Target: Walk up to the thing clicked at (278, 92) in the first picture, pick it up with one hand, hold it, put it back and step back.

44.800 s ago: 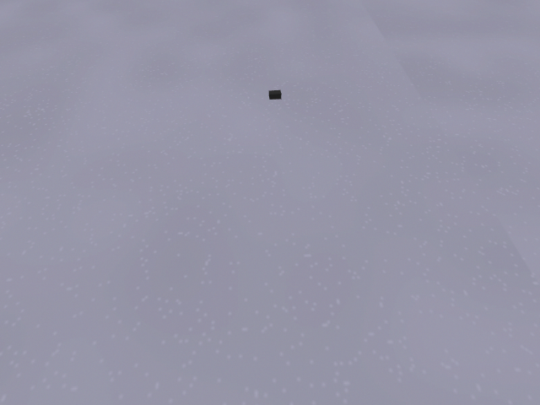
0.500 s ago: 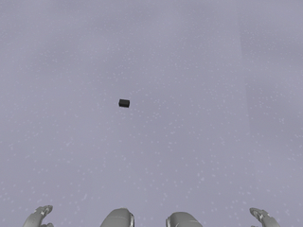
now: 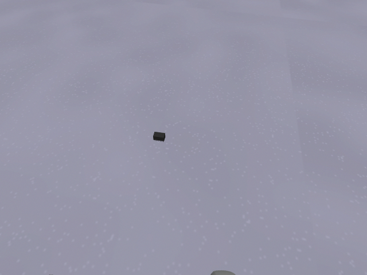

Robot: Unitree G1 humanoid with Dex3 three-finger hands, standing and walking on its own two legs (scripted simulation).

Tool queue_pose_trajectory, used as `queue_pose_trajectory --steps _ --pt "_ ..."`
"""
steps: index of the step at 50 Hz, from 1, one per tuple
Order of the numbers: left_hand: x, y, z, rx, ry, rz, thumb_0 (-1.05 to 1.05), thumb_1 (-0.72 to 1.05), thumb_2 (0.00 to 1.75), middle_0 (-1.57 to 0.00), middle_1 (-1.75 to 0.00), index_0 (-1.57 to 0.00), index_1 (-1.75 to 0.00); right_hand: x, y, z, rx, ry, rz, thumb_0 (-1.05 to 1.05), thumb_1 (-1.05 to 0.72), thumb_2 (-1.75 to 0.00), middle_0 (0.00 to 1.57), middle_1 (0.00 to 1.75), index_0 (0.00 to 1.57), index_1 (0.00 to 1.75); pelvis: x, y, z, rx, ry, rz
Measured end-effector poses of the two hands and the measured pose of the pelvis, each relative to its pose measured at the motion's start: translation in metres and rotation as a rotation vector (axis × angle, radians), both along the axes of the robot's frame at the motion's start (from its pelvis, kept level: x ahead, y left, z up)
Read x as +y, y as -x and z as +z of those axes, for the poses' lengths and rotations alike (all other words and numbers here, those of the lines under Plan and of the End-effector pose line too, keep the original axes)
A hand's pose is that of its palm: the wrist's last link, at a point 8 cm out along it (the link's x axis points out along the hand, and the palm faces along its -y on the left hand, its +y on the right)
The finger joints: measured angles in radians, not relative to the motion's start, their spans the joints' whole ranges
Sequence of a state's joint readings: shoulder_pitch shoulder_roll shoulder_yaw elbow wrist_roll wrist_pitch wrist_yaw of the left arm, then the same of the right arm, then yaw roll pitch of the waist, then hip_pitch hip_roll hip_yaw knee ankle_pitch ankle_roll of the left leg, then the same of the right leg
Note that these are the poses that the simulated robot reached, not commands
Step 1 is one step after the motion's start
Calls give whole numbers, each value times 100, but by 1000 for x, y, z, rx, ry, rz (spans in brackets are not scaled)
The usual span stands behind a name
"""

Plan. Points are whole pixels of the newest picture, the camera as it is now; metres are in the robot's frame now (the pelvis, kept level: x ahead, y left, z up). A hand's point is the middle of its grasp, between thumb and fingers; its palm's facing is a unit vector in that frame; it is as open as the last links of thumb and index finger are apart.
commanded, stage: step back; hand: left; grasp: from above
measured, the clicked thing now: (159, 136) +1.10 +0.19 -0.75
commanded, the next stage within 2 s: stand in 0.76 s
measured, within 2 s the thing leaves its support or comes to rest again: neither
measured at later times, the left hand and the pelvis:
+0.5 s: hand out of the picture +0.10 +0.26 -0.15, palm faces +0.02 -0.93 -0.36, open 7.4 cm; pelvis +0.04 +0.00 +0.00, yaw +0 degrees
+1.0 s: hand (79, 269) +0.15 +0.26 -0.13, palm faces -0.02 -0.94 -0.34, open 7.3 cm; pelvis +0.05 +0.01 +0.02, yaw -1 degrees
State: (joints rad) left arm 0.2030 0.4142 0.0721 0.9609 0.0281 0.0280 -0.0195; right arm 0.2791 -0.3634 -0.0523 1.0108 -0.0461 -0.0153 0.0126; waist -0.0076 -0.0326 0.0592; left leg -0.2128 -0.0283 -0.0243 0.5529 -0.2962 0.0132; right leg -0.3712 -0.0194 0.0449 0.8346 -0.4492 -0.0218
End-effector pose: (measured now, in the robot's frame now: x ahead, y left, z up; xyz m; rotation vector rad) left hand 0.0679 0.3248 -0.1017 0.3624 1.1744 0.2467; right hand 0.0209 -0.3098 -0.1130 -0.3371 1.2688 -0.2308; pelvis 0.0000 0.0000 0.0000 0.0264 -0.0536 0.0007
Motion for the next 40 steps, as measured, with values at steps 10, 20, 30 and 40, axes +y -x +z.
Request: queue_pose_trajectory --steps 10,20,30,40 --pt "-31 -3 -3 -13 16 -8 1 91 90 -20 -30 -21 -30 -20 -24 -8 -25 -6 1 0 -90 -90 21 30 21 30 -20 -7 -4 -2 36 -6" --pt "-26 -9 -7 -1 36 36 1 90 90 -20 -30 -21 -30 -14 -81 -2 -60 12 74 0 -91 -90 20 30 20 30 -9 -30 -3 6 25 27" --pt "-20 -44 -14 20 61 16 1 91 90 -20 -30 -21 -30 21 -130 6 -121 -30 71 0 -91 -90 20 30 20 30 0 -50 3 16 34 -4" --pt "-18 -77 -1 -22 51 -8 1 91 90 -20 -30 -21 -30 31 -157 12 -174 -53 59 0 -90 -90 20 30 21 30 5 -55 10 11 30 -16"
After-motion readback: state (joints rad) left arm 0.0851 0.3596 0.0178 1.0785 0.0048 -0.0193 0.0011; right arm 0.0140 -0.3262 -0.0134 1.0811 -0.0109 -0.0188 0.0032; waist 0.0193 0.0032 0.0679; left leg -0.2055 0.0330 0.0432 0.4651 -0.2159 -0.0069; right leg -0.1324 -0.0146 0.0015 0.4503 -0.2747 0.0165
